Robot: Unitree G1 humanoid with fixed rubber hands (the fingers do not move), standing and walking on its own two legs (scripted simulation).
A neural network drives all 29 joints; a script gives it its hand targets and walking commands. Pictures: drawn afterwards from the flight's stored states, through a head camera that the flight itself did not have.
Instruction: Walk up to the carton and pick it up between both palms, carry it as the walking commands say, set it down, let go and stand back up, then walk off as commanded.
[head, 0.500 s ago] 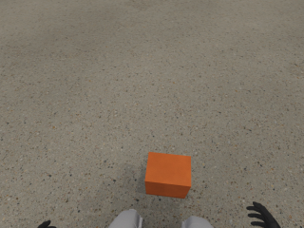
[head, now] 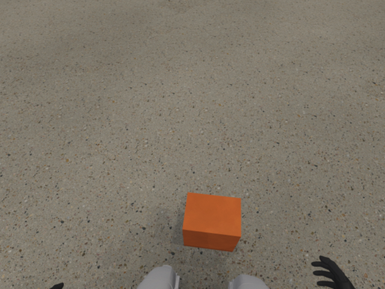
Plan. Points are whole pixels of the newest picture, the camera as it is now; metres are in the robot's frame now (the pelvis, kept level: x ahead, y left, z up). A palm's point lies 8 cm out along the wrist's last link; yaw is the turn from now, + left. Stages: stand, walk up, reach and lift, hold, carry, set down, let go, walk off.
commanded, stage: walk up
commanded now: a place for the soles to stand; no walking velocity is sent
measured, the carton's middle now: (210, 223) +0.44 -0.07 -0.61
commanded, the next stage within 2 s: reach and lift in 0.16 s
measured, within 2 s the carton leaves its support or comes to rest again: neither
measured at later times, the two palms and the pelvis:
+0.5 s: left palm (81, 264) +0.18 +0.26 -0.10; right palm (357, 281) +0.14 -0.33 -0.09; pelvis -0.01 -0.02 +0.00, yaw -2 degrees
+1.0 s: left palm (110, 219) +0.29 +0.24 -0.15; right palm (312, 234) +0.26 -0.29 -0.15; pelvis -0.04 -0.01 -0.04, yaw -4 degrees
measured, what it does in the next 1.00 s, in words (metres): stands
